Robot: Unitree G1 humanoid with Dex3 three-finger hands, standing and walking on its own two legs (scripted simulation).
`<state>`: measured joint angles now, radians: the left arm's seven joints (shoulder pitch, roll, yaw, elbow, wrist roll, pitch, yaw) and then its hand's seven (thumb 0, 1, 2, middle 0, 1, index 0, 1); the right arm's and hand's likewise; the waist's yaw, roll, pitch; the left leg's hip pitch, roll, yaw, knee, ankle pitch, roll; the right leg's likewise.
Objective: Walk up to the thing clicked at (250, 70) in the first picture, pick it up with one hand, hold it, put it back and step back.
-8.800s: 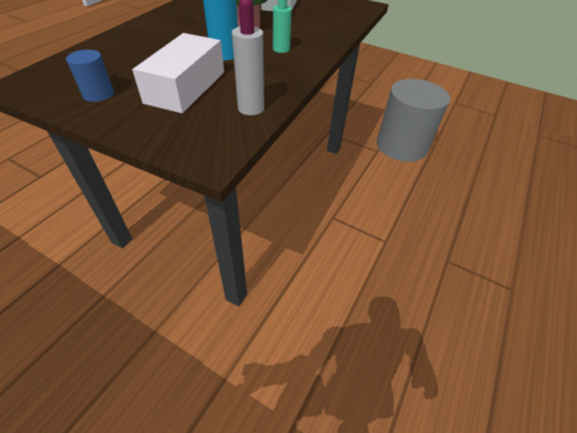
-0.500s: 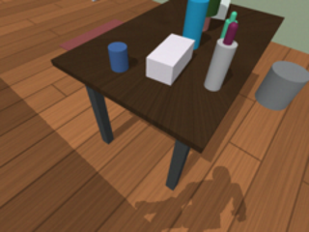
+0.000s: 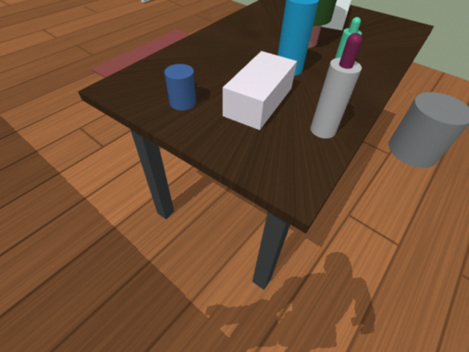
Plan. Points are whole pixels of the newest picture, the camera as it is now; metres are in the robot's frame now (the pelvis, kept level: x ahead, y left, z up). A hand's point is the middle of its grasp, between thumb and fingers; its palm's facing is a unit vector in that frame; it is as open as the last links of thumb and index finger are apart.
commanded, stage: stand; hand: right
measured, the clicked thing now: (337, 88) +0.67 -0.24 +0.09
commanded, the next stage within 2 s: walk up in 0.28 s
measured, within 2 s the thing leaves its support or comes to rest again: neither
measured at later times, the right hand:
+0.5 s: hand out of the picture +0.03 -0.37 -0.13, palm faces -0.15 +0.82 -0.55, open 7.4 cm
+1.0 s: hand out of the picture +0.24 -0.51 -0.13, palm faces -0.41 +0.66 -0.62, open 7.4 cm
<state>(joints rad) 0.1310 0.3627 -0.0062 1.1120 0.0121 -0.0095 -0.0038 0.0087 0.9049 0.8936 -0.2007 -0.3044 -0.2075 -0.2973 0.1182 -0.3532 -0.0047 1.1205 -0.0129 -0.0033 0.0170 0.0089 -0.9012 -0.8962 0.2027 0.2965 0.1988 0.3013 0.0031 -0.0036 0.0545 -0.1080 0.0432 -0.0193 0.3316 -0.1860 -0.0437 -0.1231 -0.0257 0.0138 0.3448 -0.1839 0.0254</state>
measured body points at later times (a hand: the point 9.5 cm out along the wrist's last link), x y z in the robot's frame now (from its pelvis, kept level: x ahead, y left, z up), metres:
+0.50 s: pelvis +0.01 -0.06 -0.02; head +0.05 -0.02 +0.43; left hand +0.10 +0.30 -0.13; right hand +0.04 -0.41 -0.10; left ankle +0.00 +0.15 -0.75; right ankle +0.05 -0.23 -0.71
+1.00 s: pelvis +0.07 -0.24 -0.04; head +0.08 -0.17 +0.40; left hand +0.03 +0.10 -0.17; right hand +0.27 -0.54 -0.09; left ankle +0.05 -0.11 -0.75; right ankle +0.12 -0.32 -0.70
